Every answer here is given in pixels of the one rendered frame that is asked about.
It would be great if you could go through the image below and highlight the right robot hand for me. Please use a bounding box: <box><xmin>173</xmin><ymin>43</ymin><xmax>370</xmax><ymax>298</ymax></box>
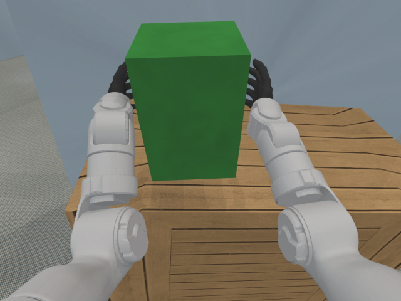
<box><xmin>245</xmin><ymin>59</ymin><xmax>273</xmax><ymax>109</ymax></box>

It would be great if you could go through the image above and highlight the right robot upper arm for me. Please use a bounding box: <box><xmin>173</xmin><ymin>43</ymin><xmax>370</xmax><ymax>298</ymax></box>
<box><xmin>278</xmin><ymin>200</ymin><xmax>401</xmax><ymax>301</ymax></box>

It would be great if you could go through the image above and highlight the left robot hand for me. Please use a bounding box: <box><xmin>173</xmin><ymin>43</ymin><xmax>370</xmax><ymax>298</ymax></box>
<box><xmin>108</xmin><ymin>62</ymin><xmax>136</xmax><ymax>109</ymax></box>

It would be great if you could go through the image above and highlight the pedestal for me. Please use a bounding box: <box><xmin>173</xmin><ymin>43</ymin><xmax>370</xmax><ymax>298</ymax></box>
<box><xmin>65</xmin><ymin>99</ymin><xmax>401</xmax><ymax>301</ymax></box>

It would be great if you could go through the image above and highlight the right robot forearm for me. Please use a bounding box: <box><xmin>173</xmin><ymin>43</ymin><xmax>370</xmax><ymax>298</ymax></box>
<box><xmin>246</xmin><ymin>98</ymin><xmax>358</xmax><ymax>238</ymax></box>

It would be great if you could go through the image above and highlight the left robot forearm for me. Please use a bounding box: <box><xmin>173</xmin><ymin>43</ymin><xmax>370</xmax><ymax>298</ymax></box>
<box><xmin>70</xmin><ymin>92</ymin><xmax>138</xmax><ymax>254</ymax></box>

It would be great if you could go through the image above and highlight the left robot upper arm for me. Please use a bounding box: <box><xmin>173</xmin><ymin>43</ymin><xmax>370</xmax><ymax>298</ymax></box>
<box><xmin>1</xmin><ymin>206</ymin><xmax>148</xmax><ymax>301</ymax></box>

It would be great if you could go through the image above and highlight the carton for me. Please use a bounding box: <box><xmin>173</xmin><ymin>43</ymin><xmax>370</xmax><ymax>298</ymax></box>
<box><xmin>125</xmin><ymin>21</ymin><xmax>251</xmax><ymax>181</ymax></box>

